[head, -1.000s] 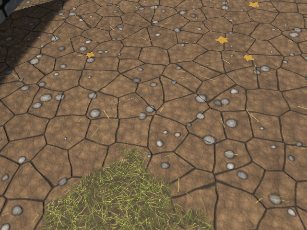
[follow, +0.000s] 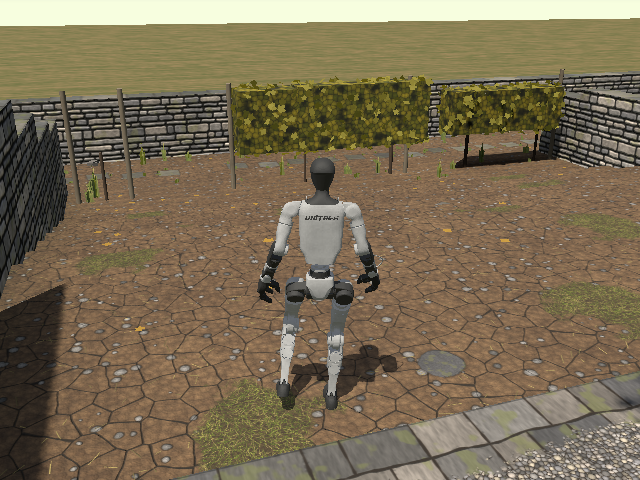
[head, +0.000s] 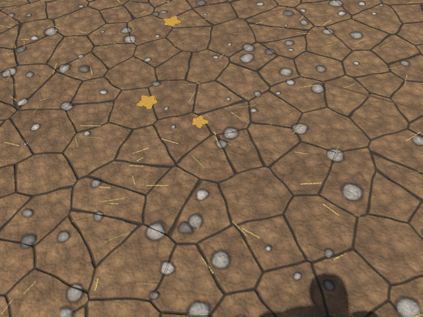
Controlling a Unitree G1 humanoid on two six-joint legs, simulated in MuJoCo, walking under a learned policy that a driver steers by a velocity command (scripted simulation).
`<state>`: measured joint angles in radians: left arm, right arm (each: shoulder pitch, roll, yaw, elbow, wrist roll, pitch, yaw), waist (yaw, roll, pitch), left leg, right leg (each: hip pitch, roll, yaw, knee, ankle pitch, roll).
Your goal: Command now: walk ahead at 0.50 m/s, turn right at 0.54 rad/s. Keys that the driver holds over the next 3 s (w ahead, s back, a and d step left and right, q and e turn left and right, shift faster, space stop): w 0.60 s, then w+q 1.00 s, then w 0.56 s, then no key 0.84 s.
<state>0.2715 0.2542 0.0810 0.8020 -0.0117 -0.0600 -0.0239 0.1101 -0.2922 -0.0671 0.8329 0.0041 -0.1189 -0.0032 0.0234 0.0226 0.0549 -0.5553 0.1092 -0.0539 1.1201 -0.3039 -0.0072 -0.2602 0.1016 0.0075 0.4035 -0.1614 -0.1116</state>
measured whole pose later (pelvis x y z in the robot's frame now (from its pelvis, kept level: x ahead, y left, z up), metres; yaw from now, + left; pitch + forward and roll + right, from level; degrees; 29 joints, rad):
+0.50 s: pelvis +0.31 +0.07 +0.00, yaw -6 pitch +1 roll +1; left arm 0.27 0.28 0.06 0.80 -0.01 -0.07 0.01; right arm 0.24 -0.26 -0.05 0.87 -0.01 -0.11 0.03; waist -0.02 -0.04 0.02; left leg -0.27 -0.06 0.05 0.40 -0.16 0.07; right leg -0.50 -0.05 0.05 1.13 -0.32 -0.04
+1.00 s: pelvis +0.58 -0.01 +0.00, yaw +4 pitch +2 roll -1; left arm 0.17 0.24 0.06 0.76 0.01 -0.10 -0.01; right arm 0.31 -0.31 -0.06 0.86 0.03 -0.05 0.00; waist -0.01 0.05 0.02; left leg -0.49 0.06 -0.04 1.16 -0.37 0.02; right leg -0.29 0.00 -0.09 0.43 -0.17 -0.03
